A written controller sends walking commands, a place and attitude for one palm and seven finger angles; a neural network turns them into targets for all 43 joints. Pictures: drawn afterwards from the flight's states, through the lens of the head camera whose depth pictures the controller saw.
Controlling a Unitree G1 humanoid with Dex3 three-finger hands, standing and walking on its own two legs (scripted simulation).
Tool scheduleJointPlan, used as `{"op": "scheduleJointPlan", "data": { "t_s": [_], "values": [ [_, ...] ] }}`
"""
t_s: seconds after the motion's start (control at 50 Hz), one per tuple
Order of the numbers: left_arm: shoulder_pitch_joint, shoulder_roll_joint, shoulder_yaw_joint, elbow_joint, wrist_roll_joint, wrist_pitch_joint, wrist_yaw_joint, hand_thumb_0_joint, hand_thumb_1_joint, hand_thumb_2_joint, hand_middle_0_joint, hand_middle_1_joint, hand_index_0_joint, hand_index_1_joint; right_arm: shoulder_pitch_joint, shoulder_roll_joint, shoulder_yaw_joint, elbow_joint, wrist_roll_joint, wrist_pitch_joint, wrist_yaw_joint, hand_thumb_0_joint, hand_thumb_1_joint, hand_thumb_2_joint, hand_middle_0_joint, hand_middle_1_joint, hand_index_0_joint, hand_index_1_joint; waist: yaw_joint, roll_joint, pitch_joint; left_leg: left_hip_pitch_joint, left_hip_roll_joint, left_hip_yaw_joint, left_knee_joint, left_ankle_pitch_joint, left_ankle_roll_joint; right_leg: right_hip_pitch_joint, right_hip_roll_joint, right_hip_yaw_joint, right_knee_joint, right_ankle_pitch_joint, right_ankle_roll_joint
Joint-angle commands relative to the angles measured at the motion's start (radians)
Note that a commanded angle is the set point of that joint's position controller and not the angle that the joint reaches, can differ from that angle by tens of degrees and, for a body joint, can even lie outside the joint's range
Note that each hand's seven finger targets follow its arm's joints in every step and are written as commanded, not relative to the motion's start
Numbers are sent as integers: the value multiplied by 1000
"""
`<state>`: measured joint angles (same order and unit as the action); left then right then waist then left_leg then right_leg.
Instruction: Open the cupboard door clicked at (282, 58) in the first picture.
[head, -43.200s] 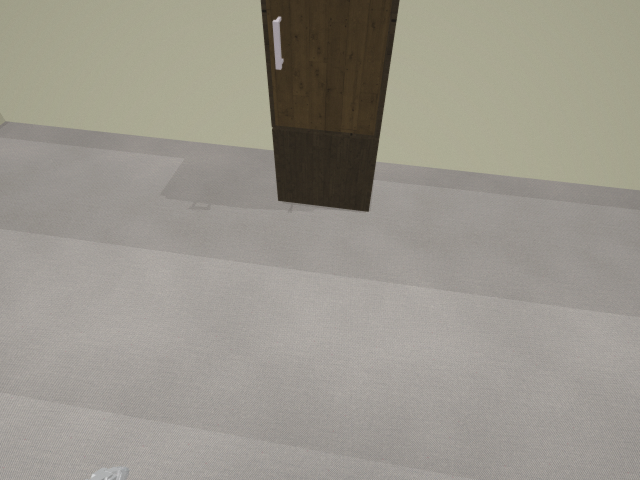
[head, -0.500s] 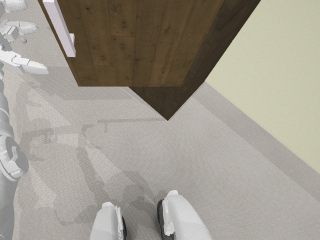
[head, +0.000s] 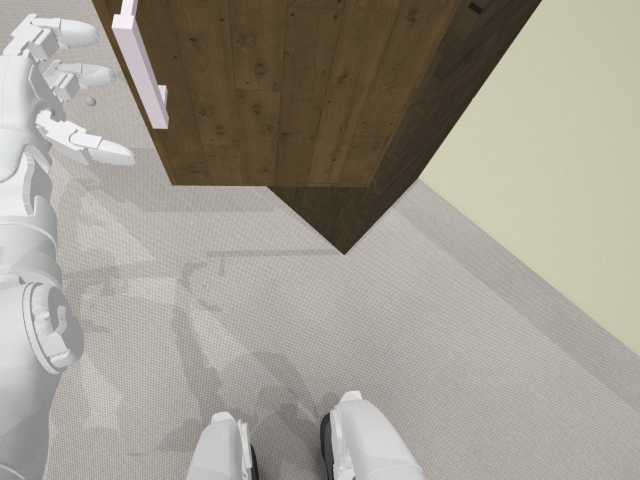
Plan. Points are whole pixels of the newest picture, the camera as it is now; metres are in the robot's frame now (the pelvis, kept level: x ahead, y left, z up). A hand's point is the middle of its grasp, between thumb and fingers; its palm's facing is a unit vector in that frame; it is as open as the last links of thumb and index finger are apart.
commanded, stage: slide the fingers in behind the handle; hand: left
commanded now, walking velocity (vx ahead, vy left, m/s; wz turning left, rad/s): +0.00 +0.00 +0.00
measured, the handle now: (146, 66) +0.59 +0.15 +0.06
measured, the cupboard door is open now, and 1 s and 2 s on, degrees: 46 46 46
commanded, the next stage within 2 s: close the thumb around the handle in 1.64 s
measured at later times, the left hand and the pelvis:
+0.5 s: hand (121, 100) +0.54 +0.17 +0.06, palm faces -0.06 -1.00 -0.03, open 14.0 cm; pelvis -0.01 -0.01 -0.01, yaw +0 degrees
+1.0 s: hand (150, 101) +0.55 +0.14 +0.06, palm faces -0.06 -1.00 -0.03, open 14.0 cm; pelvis +0.00 -0.01 -0.01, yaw +1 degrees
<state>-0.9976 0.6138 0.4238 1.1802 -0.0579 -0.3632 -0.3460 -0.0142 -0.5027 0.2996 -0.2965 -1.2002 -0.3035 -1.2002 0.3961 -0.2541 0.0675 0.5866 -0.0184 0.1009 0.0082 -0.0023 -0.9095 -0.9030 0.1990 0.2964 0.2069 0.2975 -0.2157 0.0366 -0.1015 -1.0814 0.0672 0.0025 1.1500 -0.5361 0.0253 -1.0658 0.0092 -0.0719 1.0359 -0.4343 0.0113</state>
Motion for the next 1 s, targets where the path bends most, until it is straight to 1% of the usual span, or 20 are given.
{"op": "scheduleJointPlan", "data": {
  "t_s": [0.0,0.02,0.06,0.1,0.14,0.2,0.26,0.3,0.4,0.42,0.48,0.54,0.6,0.64,0.7,0.78,0.84,0.9,0.96,0.98],
  "values": [
    [-468,253,18,-137,-18,-40,-3,0,-500,300,-300,-1200,-300,-1200,210,-213,-74,-9,-2,-10,-19,0,-900,-900,200,300,200,300,-31,136,-473,385,-27,-72,-107,479,-1,195,47,19,-82,307,-30],
    [-468,282,31,-125,-10,-38,1,0,-500,300,-300,-1200,-300,-1200,209,-214,-70,-13,-3,-12,-23,0,-900,-900,200,300,200,300,-30,131,-476,359,-29,-70,-105,458,3,206,45,23,-79,300,-31],
    [-511,225,-15,-152,-9,-51,4,0,-500,300,-300,-1200,-300,-1200,206,-206,-72,-11,-6,-23,-22,0,-900,-900,200,300,200,300,-44,161,-491,376,-31,-71,-99,452,2,181,43,24,-77,292,-31],
    [-530,250,9,-168,-15,-72,7,0,-500,300,-300,-1200,-300,-1200,209,-209,-73,-1,-11,-30,-21,0,-900,-900,200,300,200,300,-37,194,-535,409,-28,-76,-86,479,-2,167,43,24,-65,297,-34],
    [-517,264,20,-141,-16,-64,5,0,-500,300,-300,-1200,-300,-1200,211,-211,-70,-5,-10,-33,-21,0,-900,-900,200,300,200,300,-40,154,-536,359,-31,-68,-78,468,4,206,44,31,-62,317,-31],
    [-486,279,24,-146,-2,-57,6,0,-500,300,-300,-1200,-300,-1200,211,-209,-69,-14,-8,-32,-18,0,-900,-900,200,300,200,300,-17,183,-567,351,-35,-62,-78,474,3,230,41,33,-50,335,-34],
    [-495,291,28,-152,3,-39,16,0,-500,300,-300,-1200,-300,-1200,210,-210,-68,-21,-5,-28,-18,0,-900,-900,200,300,200,300,-23,162,-544,319,-34,-55,-81,447,7,244,41,36,-56,329,-30],
    [-528,253,8,-201,-4,-50,23,0,-500,300,-300,-1200,-300,-1200,211,-206,-73,-20,-8,-34,-15,0,-900,-900,200,300,200,300,-25,197,-589,363,-33,-62,-77,465,4,224,42,34,-52,330,-31],
    [-548,270,30,-202,-2,-57,46,0,-500,300,-300,-1200,-300,-1200,222,-210,-76,-4,-11,-40,-16,0,-900,-900,200,300,200,300,-31,176,-592,370,-31,-68,-78,470,4,222,42,33,-54,329,-30],
    [-529,250,16,-199,1,-56,46,0,-500,300,-300,-1200,-300,-1200,218,-206,-76,-6,-11,-41,-13,0,-900,-900,200,300,200,300,-23,208,-595,382,-34,-65,-78,477,1,218,41,33,-54,330,-32],
    [-510,176,-26,-189,-2,-55,54,0,-500,300,-300,-1200,-300,-1200,225,-201,-78,-4,-14,-41,-7,0,-900,-900,200,300,200,300,-34,190,-572,407,-31,-72,-84,498,1,190,44,24,-56,331,-35],
    [-504,208,3,-168,-4,-43,66,0,-500,300,-300,-1200,-300,-1200,223,-206,-78,-1,-12,-38,-9,0,-900,-900,200,300,200,300,-34,139,-542,352,-33,-63,-89,455,4,225,41,29,-66,325,-29],
    [-524,147,-41,-170,4,-50,81,0,-500,300,-300,-1200,-300,-1200,223,-199,-79,1,-15,-41,-5,0,-900,-900,200,300,200,300,-42,169,-531,386,-33,-69,-90,464,1,175,41,24,-64,308,-31],
    [-519,166,-21,-158,6,-54,95,0,-500,300,-300,-1200,-300,-1200,223,-201,-79,0,-17,-41,-4,0,-900,-900,200,300,200,300,-38,142,-519,355,-35,-66,-90,441,3,193,41,26,-66,298,-30],
    [-525,180,-2,-182,8,-73,107,0,-500,300,-300,-1200,-300,-1200,224,-198,-80,-3,-20,-46,-1,0,-900,-900,200,300,200,300,-23,169,-569,372,-38,-64,-86,470,-1,213,40,28,-53,325,-32],
    [-540,108,-59,-195,14,-82,114,0,-500,300,-300,-1200,-300,-1200,224,-193,-84,-2,-21,-46,3,0,-900,-900,200,300,200,300,-44,171,-551,404,-35,-72,-86,494,-1,176,39,21,-50,328,-34],
    [-543,116,-45,-172,9,-69,120,0,-500,300,-300,-1200,-300,-1200,224,-198,-85,6,-20,-41,0,0,-900,-900,200,300,200,300,-42,148,-553,388,-36,-71,-87,472,-2,191,38,23,-55,319,-30],
    [-553,93,-57,-220,11,-84,132,0,-500,300,-300,-1200,-300,-1200,227,-195,-90,8,-26,-43,5,0,-900,-900,200,300,200,300,-31,204,-611,462,-33,-81,-80,552,-13,169,36,17,-43,350,-35],
    [-518,55,-72,-189,9,-76,144,0,-500,300,-300,-1200,-300,-1200,226,-192,-93,9,-25,-38,9,0,-900,-900,200,300,200,300,-38,139,-564,426,-35,-77,-86,524,-8,188,39,16,-54,346,-31],
    [-535,28,-94,-208,6,-82,146,0,-500,300,-300,-1200,-300,-1200,228,-190,-91,8,-27,-40,9,0,-900,-900,200,300,200,300,-44,161,-574,445,-34,-82,-89,548,-9,178,38,13,-49,357,-34]
  ]
}}
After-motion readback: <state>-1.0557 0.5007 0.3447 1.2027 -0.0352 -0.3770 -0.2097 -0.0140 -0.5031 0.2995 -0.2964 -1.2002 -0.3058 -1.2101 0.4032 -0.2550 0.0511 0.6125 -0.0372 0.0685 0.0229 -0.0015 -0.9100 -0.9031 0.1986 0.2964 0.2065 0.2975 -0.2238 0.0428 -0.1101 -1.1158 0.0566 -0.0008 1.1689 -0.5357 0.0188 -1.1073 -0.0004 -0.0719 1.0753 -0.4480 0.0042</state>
